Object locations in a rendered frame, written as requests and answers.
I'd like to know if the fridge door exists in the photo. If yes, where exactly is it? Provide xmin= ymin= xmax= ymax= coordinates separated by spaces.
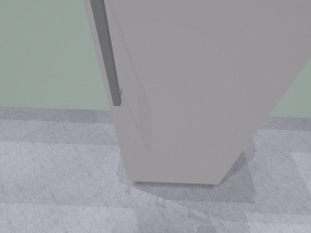
xmin=85 ymin=0 xmax=311 ymax=184

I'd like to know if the handle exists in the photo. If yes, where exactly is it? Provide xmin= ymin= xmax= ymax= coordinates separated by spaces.
xmin=89 ymin=0 xmax=122 ymax=107

